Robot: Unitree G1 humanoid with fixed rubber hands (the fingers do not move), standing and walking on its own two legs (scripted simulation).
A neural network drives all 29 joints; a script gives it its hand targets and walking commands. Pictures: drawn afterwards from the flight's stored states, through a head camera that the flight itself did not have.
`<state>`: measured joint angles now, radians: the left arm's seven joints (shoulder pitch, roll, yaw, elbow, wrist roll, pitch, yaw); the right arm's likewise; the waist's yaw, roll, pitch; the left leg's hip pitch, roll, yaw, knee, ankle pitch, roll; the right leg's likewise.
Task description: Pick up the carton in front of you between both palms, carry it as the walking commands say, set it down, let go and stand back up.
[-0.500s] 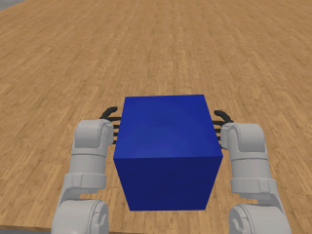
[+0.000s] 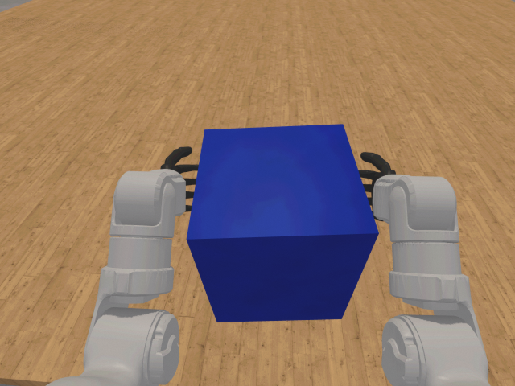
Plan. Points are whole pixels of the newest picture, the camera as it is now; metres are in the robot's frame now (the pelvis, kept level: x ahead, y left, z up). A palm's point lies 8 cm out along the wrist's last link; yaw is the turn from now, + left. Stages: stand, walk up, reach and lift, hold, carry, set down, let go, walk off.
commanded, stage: carry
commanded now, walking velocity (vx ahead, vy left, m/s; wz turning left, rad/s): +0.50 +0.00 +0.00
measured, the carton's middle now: (276, 228) +0.36 +0.00 +0.10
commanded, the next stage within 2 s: none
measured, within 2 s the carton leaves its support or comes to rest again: neither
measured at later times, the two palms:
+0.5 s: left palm (222, 121) +0.58 +0.11 +0.16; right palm (371, 128) +0.59 -0.19 +0.15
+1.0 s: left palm (253, 32) +0.92 +0.06 +0.23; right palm (370, 44) +0.87 -0.23 +0.23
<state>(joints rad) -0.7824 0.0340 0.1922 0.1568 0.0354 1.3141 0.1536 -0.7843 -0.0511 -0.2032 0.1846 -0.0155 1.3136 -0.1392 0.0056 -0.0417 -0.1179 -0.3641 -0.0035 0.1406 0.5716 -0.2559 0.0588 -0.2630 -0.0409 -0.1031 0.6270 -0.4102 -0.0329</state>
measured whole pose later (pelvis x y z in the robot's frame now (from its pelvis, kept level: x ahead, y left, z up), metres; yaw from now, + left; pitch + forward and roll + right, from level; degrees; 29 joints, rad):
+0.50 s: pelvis +0.20 -0.04 +0.00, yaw +1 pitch +6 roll +0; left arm -0.89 -0.01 0.28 0.16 0.09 1.30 0.14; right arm -0.88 -0.06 -0.28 0.16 -0.02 1.34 -0.16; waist 0.02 0.03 -0.02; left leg -0.53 0.04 0.00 1.30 -0.47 0.03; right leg -0.33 0.01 -0.13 0.58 -0.37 -0.06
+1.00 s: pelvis +0.51 -0.02 +0.07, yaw -2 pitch +4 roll +0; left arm -0.84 -0.03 0.33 -0.07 0.11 1.33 0.10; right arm -0.87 -0.02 -0.23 0.02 -0.01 1.31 -0.18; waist -0.14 0.04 0.08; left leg -0.41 -0.06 0.13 0.58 -0.25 0.13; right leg -0.66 0.02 0.01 1.30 -0.44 -0.07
